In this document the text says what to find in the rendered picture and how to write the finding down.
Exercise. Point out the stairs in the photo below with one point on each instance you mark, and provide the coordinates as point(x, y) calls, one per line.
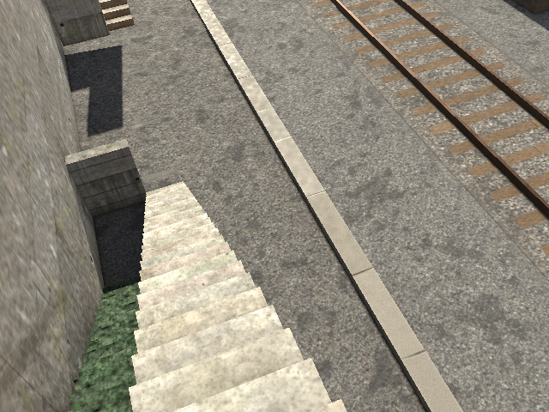
point(117, 14)
point(207, 339)

